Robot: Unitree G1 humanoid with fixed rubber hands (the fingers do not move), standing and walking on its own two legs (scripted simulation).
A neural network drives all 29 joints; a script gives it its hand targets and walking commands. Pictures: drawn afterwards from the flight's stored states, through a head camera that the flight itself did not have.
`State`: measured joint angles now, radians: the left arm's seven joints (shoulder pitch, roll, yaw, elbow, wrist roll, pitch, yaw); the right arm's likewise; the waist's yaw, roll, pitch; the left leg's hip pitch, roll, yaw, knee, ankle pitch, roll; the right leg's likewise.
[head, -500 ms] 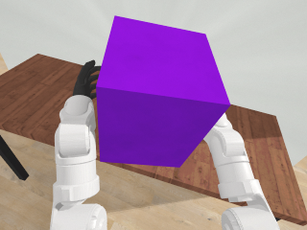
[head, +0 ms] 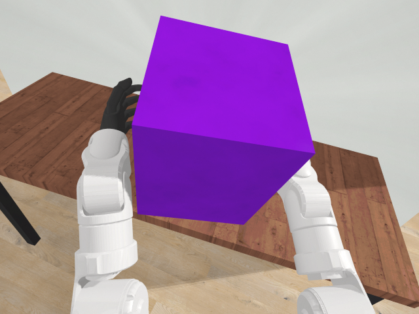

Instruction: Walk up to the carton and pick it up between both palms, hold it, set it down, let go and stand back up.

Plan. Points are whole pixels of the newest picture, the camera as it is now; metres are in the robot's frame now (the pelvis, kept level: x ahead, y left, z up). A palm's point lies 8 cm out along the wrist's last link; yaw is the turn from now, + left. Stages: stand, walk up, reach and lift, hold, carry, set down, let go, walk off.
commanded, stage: set down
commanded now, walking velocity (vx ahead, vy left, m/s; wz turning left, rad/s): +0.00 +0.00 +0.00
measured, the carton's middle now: (207, 134) +0.37 +0.00 +0.20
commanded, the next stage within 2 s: none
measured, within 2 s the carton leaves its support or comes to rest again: neither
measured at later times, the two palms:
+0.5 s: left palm (140, 147) +0.42 +0.12 +0.12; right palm (280, 168) +0.38 -0.17 +0.10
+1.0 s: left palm (142, 153) +0.43 +0.12 +0.09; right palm (275, 172) +0.39 -0.17 +0.08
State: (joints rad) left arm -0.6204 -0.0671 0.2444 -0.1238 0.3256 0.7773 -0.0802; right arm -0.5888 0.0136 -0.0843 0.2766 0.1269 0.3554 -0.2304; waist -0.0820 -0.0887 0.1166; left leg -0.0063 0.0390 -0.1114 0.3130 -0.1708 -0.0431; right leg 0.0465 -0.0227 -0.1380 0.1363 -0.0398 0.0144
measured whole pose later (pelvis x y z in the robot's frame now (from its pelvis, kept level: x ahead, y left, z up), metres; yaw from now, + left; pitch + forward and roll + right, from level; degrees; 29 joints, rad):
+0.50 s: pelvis +0.06 +0.01 +0.00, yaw -2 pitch -1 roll -1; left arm -0.36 -0.12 0.14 0.09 0.24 0.29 0.00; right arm -0.32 0.01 -0.07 0.41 0.06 -0.11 -0.21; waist -0.06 -0.05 0.04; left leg -0.02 0.03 -0.08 0.23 -0.20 -0.03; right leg 0.02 -0.03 -0.11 0.05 -0.06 0.04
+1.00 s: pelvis +0.06 +0.02 +0.00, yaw -3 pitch +0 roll -2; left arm -0.36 -0.11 0.11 0.08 0.24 0.29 0.06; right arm -0.36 -0.02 -0.06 0.43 0.09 -0.11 -0.19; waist -0.06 -0.05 0.11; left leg -0.05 0.02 -0.06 0.26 -0.22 -0.03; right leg 0.02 -0.04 -0.09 0.01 -0.03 0.05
